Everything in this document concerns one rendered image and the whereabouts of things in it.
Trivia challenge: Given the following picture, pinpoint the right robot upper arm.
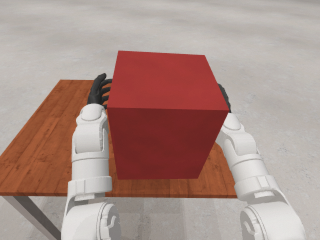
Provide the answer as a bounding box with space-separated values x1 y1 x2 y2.
240 201 306 240

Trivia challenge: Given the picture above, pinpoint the robot right forearm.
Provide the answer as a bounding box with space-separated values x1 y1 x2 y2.
215 113 307 240

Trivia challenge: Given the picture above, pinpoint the robot right hand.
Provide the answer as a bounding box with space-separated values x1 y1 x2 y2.
217 83 232 113

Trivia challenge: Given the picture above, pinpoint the table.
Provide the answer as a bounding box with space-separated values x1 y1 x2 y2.
0 79 238 240

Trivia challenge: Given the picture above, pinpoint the robot left forearm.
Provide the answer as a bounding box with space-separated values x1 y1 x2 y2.
61 103 113 240

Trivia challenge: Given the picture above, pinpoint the left robot upper arm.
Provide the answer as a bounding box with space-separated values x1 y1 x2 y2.
62 202 122 240

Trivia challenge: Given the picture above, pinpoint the carton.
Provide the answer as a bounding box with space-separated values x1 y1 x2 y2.
106 50 230 180

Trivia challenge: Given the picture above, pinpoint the robot left hand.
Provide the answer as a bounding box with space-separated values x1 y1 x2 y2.
87 73 113 110

